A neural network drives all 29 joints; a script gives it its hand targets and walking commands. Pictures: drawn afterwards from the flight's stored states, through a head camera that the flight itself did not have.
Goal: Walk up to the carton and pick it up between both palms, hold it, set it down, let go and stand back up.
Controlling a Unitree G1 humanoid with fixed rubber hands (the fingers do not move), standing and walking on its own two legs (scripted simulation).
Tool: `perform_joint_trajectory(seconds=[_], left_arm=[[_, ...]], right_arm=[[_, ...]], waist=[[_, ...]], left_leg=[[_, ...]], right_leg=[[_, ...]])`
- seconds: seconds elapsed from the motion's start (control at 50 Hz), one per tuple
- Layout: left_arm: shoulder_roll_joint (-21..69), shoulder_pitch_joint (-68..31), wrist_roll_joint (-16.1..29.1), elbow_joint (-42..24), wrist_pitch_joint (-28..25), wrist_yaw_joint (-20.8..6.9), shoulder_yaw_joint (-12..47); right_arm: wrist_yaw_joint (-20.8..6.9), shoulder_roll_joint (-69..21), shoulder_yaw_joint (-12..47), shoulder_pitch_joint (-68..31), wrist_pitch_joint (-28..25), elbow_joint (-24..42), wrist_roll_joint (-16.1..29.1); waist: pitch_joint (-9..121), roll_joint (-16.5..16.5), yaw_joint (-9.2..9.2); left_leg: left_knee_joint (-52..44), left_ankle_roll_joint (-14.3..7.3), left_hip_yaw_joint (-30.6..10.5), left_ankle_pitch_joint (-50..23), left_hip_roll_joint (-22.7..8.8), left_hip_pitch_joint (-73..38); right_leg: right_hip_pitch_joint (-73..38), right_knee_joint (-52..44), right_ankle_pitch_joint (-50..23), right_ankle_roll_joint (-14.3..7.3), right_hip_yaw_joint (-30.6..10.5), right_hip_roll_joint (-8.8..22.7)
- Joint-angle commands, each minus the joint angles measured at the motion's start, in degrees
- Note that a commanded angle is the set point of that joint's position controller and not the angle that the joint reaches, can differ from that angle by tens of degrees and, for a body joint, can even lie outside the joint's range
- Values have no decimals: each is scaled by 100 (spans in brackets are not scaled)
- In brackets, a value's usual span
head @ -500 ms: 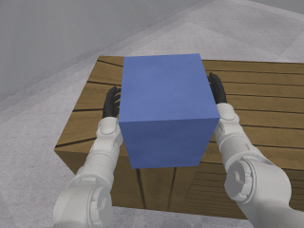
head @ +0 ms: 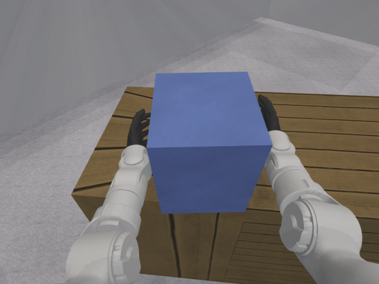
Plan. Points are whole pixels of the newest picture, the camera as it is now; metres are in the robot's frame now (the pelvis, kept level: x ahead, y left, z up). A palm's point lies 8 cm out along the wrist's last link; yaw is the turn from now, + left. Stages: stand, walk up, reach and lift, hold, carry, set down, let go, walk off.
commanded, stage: reach and lift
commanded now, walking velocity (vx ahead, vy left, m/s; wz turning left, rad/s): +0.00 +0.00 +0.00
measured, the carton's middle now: (202, 145) +0.42 +0.03 +0.09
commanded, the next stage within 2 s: none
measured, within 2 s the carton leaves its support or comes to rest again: neither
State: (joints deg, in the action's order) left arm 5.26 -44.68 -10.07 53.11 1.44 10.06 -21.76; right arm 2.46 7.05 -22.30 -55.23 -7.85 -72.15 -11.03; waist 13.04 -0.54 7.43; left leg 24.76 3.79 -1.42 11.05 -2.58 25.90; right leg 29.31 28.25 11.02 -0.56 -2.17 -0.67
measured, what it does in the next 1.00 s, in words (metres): stands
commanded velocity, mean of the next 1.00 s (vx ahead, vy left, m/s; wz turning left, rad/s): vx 0.00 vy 0.00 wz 0.00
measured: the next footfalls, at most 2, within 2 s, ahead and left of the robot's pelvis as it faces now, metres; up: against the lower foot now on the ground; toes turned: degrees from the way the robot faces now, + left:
none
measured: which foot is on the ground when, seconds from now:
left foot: down 0.00-1.00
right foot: down 0.00-1.00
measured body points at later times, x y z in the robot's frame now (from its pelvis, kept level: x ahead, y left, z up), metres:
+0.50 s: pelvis -0.01 +0.00 +0.00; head -0.03 -0.01 +0.45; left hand +0.39 +0.17 +0.15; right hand +0.44 -0.12 +0.16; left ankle +0.00 +0.16 -0.74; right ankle +0.02 -0.11 -0.74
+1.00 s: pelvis -0.02 +0.00 +0.00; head -0.07 +0.00 +0.45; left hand +0.38 +0.17 +0.20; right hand +0.42 -0.12 +0.21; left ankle +0.00 +0.16 -0.74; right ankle +0.02 -0.11 -0.74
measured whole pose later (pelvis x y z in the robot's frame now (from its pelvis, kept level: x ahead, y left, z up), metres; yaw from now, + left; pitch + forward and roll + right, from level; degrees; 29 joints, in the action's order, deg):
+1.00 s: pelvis -0.02 +0.00 +0.00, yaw +0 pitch +1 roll +1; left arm 0.1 -50.4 -8.6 43.0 26.1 6.2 -21.8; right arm 9.8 6.0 -10.1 -59.0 12.7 -64.0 3.1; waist 9.8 -0.9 3.4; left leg 24.8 3.8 -1.4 11.4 -2.6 14.5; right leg 17.9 28.1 11.3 -0.5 -2.2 -0.7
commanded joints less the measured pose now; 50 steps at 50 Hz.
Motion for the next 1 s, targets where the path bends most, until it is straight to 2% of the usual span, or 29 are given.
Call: perform_joint_trajectory(seconds=[0.0, 0.06, 0.08, 0.12, 0.14, 0.18, 0.24, 0.28, 0.32, 0.34, 0.4, 0.42, 0.48, 0.5, 0.52, 0.54, 0.62, 0.64, 0.68, 0.7, 0.74, 0.8, 0.84, 0.86, 0.9, 0.92, 0.94, 0.96, 0.98], left_arm=[[2670, -5911, 175, -1487, -466, -547, 1778], [2664, -6051, 344, -1524, -242, -559, 1899], [2608, -5930, 262, -1172, -114, -639, 1793], [2638, -6350, 213, -1602, -15, -620, 1770], [2817, -6727, 404, -2069, -55, -527, 2005], [2622, -6276, 471, -1529, 18, -600, 1947], [2771, -6603, 607, -1931, 107, -547, 2229], [2634, -6317, 476, -1431, 255, -609, 1861], [2786, -6649, 730, -2193, 273, -618, 2307], [2733, -6525, 654, -1909, 341, -597, 2173], [2585, -6353, 624, -1657, 614, -689, 2047], [2832, -6885, 758, -2288, 605, -666, 2347], [2716, -6394, 839, -1644, 720, -692, 2127], [2954, -6543, 1004, -2351, 663, -620, 2513], [2911, -6336, 893, -1818, 798, -675, 2345], [2784, -6725, 882, -2183, 743, -645, 2411], [2496, -6839, 970, -2341, 1046, -799, 2453], [2292, -6323, 810, -1857, 1143, -885, 2014], [2591, -6312, 874, -2278, 1311, -903, 2204], [2566, -6297, 930, -2033, 1257, -900, 2051], [2598, -6595, 1065, -2637, 1391, -908, 2549], [2684, -6342, 1018, -2523, 1566, -979, 2496], [2368, -6286, 964, -2223, 1665, -1047, 2183], [2354, -6668, 1053, -2761, 1639, -1051, 2238], [2214, -6405, 835, -2245, 1787, -1131, 1947], [2151, -6606, 758, -2527, 1847, -1193, 1862], [2213, -6907, 772, -2553, 1873, -1198, 1939], [2421, -6807, 942, -2673, 1912, -1180, 2172], [2384, -6701, 891, -2490, 1975, -1207, 2092]], right_arm=[[-873, -4177, 1771, -4150, -187, 645, 323], [-851, -4037, 1756, -4457, -106, 729, 525], [-813, -4036, 1622, -4392, 42, 568, 420], [-841, -4001, 1469, -4303, 107, 523, 336], [-874, -4217, 1679, -4846, 45, 997, 513], [-812, -4114, 1729, -4851, 180, 1176, 574], [-736, -4314, 1879, -4934, 258, 1379, 814], [-762, -4300, 1843, -4923, 374, 1158, 670], [-660, -4471, 1949, -4894, 429, 1465, 849], [-700, -4344, 1928, -5061, 439, 1411, 918], [-552, -4226, 1896, -4843, 718, 1377, 1066], [-574, -4499, 1986, -5190, 696, 1708, 1119], [-491, -4561, 2261, -5637, 788, 2143, 1268], [-494, -4723, 2431, -5605, 779, 2402, 1432], [-457, -4444, 2414, -5399, 925, 1956, 1517], [-479, -4426, 2111, -5175, 974, 1688, 1409], [-292, -4806, 2612, -5324, 1193, 2226, 1734], [-216, -4840, 2575, -5433, 1289, 2543, 1742], [-174, -4761, 2661, -5539, 1307, 2704, 1825], [-198, -4699, 2542, -5850, 1327, 2924, 1839], [-136, -4596, 2578, -5458, 1452, 2671, 1934], [-37, -4749, 2713, -5400, 1590, 2938, 1975], [11, -4930, 2845, -5624, 1662, 3042, 2090], [38, -5103, 2870, -5612, 1688, 3177, 2202], [71, -4764, 2486, -5305, 1907, 2547, 2036], [71, -4913, 2584, -5383, 1883, 2609, 2083], [49, -4833, 2335, -5376, 1941, 2260, 1992], [59, -4939, 2569, -5708, 1843, 2911, 2086], [79, -4827, 2292, -5521, 1940, 2673, 1991]], waist=[[3789, -921, -133], [3405, -549, -164], [2659, -773, -312], [2888, -547, -278], [3685, -452, -261], [3487, -872, -301], [3474, -534, -412], [2800, -797, -191], [3484, -457, -433], [3359, -393, -231], [2475, -749, -554], [3198, -512, -656], [2902, -835, -315], [3533, -506, -431], [2847, -505, -512], [3045, -260, -665], [2803, -499, -545], [2337, -853, -409], [2751, -460, -372], [2780, -623, -485], [2780, -259, -714], [2837, -413, -750], [2408, -629, -536], [2946, -489, -598], [1903, -447, -759], [2036, -473, -606], [1816, -290, -809], [2316, -269, -711], [1987, -291, -954]], left_leg=[[-265, -246, 591, -1329, 311, -686], [-373, -195, 542, -1105, 294, -756], [-511, -258, 509, -655, 309, -687], [-506, -236, 524, -765, 283, -1000], [-453, -249, 501, -842, 258, -1060], [-412, -308, 418, -1023, 300, -900], [-362, -238, 437, -942, 322, -1031], [-483, -355, 403, -414, 280, -900], [-430, -255, 389, -981, 321, -1158], [-356, -225, 407, -978, 322, -1089], [-385, -312, 356, -768, 360, -1197], [-371, -243, 337, -961, 377, -1317], [-422, -380, 253, -591, 325, -1069], [-300, -271, 203, -1262, 383, -1358], [-291, -255, 158, -1062, 408, -1393], [-366, -170, 204, -1050, 375, -1406], [-395, -298, 252, -580, 448, -1377], [-477, -427, 274, -320, 493, -1236], [-410, -356, 235, -691, 494, -1501], [-404, -383, 155, -756, 495, -1407], [-285, -192, 134, -1176, 491, -1786], [-346, -262, 87, -936, 548, -1760], [-432, -375, 160, -640, 581, -1548], [-364, -366, 173, -738, 599, -1557], [-542, -386, 212, -437, 617, -1579], [-527, -426, 274, -361, 600, -1612], [-533, -396, 242, -98, 572, -1598], [-499, -362, 250, -398, 595, -1677], [-498, -370, 196, -261, 605, -1690]], right_leg=[[-3875, -327, -2921, 388, 413, -61], [-3680, -337, -2546, 403, 504, -46], [-3562, -502, -2008, 391, 512, -58], [-3513, -555, -1716, 338, 584, -99], [-3506, -397, -1952, 328, 562, -125], [-3767, -411, -2447, 378, 436, -28], [-3565, -439, -2097, 402, 487, -118], [-3582, -529, -1550, 408, 460, -70], [-3791, -431, -2204, 390, 463, -63], [-3776, -436, -2089, 381, 461, -95], [-3618, -678, -1924, 405, 397, -52], [-3732, -532, -2160, 385, 501, -147], [-3629, -578, -1714, 451, 346, -99], [-3799, -484, -2492, 408, 404, -174], [-3569, -612, -2297, 441, 372, -161], [-3615, -607, -2151, 374, 380, -158], [-3601, -665, -1626, 515, 385, -119], [-3726, -784, -1620, 556, 266, -16], [-3834, -669, -1902, 525, 366, -111], [-3821, -590, -2379, 514, 280, -67], [-3725, -661, -2365, 488, 335, -162], [-3751, -749, -2313, 520, 274, -141], [-3747, -813, -2090, 562, 220, -129], [-3917, -710, -2248, 549, 174, -52], [-3526, -880, -1743, 595, 208, -54], [-3535, -847, -1580, 576, 234, -97], [-3303, -974, -875, 546, 225, -64], [-3460, -950, -1051, 503, 264, -118], [-3398, -1032, -955, 473, 229, -81]])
